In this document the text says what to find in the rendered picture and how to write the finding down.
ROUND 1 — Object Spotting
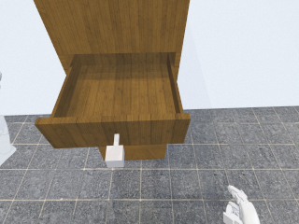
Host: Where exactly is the cabinet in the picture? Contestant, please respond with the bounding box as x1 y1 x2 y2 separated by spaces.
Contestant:
33 0 190 161

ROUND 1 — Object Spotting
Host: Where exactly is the robot right hand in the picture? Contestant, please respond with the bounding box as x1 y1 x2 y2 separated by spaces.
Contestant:
223 185 261 224

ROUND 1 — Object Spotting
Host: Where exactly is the drawer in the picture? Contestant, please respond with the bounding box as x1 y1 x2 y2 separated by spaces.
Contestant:
35 52 191 149

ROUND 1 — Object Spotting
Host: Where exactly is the handle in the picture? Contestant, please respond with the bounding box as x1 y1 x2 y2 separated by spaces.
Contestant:
105 133 125 168

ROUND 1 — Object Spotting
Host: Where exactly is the robot left hand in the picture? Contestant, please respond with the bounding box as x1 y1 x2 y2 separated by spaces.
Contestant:
0 72 17 165

